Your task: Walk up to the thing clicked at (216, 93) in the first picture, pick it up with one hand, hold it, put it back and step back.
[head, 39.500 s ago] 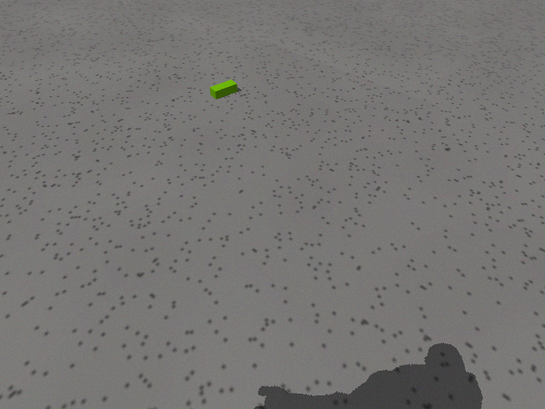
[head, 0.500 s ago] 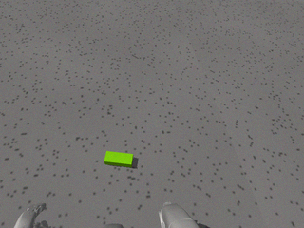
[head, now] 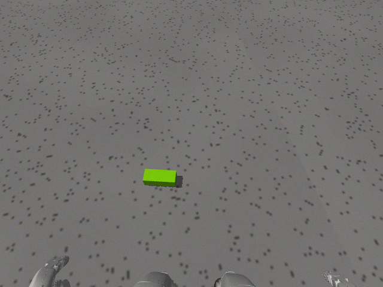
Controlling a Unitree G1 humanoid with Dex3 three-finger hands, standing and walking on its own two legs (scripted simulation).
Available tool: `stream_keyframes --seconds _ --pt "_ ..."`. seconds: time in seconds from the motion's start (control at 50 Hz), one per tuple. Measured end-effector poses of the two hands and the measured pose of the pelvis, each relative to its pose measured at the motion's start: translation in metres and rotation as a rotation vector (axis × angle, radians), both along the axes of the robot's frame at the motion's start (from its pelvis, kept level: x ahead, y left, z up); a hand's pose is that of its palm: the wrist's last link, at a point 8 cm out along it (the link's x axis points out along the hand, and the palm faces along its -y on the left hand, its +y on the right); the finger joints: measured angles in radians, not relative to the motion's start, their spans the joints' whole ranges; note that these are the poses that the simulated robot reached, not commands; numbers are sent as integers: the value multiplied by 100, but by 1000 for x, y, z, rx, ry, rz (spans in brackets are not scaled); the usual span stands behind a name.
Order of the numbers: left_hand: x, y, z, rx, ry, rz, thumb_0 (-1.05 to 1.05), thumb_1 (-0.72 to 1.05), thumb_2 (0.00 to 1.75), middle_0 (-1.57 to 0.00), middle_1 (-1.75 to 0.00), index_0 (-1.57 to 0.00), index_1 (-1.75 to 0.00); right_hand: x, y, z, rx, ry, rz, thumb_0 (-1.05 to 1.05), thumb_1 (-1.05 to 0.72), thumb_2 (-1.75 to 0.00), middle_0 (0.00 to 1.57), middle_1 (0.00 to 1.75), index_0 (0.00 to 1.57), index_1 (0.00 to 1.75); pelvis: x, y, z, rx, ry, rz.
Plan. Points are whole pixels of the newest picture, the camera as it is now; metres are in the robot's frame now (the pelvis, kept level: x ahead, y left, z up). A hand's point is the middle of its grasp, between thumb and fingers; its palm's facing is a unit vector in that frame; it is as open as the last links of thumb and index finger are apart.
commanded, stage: step back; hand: left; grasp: from above
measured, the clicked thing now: (160, 177) +0.66 +0.20 -0.73
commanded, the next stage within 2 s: stand in 1.98 s
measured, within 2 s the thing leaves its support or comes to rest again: neither
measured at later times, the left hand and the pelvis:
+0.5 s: hand out of the picture -0.09 +0.24 -0.14, palm faces -0.08 -0.91 -0.41, open 7.4 cm; pelvis -0.18 -0.03 -0.01, yaw -4 degrees
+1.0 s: hand out of the picture -0.25 +0.23 -0.14, palm faces +0.00 -0.92 -0.40, open 7.4 cm; pelvis -0.35 -0.04 +0.00, yaw -1 degrees
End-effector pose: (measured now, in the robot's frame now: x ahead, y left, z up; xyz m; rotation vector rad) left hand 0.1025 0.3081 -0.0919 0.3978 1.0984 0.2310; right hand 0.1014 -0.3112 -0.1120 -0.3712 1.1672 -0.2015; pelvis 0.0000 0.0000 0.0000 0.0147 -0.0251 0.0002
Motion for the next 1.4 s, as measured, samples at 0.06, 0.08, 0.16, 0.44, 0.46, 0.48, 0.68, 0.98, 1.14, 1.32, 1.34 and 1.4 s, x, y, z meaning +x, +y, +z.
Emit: stream_keyframes --seconds 0.06,0.08,0.16,0.44,0.46,0.48,0.68,0.98,1.14,1.32,1.34,1.4 --pt "-9 10 -10 -13 -38 -2 0 90 90 -20 -30 -20 -30 -25 5 -2 -25 14 12 0 -90 -90 20 30 20 30 -22 6 -8 -1 -12 20" --pt "-14 12 -13 -18 -41 -1 0 90 90 -20 -30 -20 -30 -35 8 -1 -28 20 13 0 -90 -90 20 30 20 30 -30 7 -9 18 -23 11" --pt "-39 13 -15 -32 -7 8 0 90 90 -20 -30 -20 -30 -70 13 11 -19 18 4 1 -90 -90 21 30 20 30 -55 8 -1 -13 -28 -1" --pt "-162 -18 -20 -2 95 -31 0 91 90 -20 -29 -20 -30 -151 -37 3 -31 -101 -30 0 -90 -90 21 31 21 30 -157 -26 -13 -45 -21 -78" --pt "-173 -23 -18 -4 99 -28 0 91 90 -20 -29 -20 -30 -160 -41 0 -27 -96 -42 0 -90 -90 21 30 21 30 -165 -29 -13 -52 -26 -64" --pt "-184 -27 -15 -6 102 -25 0 91 90 -20 -29 -20 -30 -169 -43 -1 -23 -85 -53 0 -90 -90 21 30 20 30 -172 -31 -11 -37 -25 -63" --pt "-237 -32 6 33 20 -4 1 90 90 -20 -30 -21 -30 -263 -45 -6 -9 50 -21 1 -90 -90 20 30 20 30 -234 -38 -1 17 -4 -5" --pt "-349 -31 -11 -32 22 33 0 90 90 -20 -30 -20 -30 -343 -30 9 -3 -17 35 1 -90 -90 21 31 21 30 -340 -39 0 -22 -13 0" --pt "-439 -47 -10 -18 122 64 1 90 90 -20 -30 -20 -30 -376 -48 5 25 -56 -8 0 -90 -90 21 30 20 30 -373 -51 1 -25 -31 -34" --pt "-470 -26 -8 -26 109 129 1 90 90 -20 -30 -20 -30 -418 -39 0 16 74 23 1 -90 -90 20 30 20 30 -383 -36 3 -7 -23 44" --pt "-470 -22 -9 -26 113 127 1 90 90 -20 -30 -20 -30 -419 -35 1 15 76 21 1 -90 -90 20 30 20 30 -384 -33 3 4 -27 41" --pt "-465 -15 -13 -33 133 116 1 90 90 -20 -30 -20 -30 -422 -25 3 23 50 9 1 -90 -90 20 30 20 30 -384 -28 3 7 -19 29"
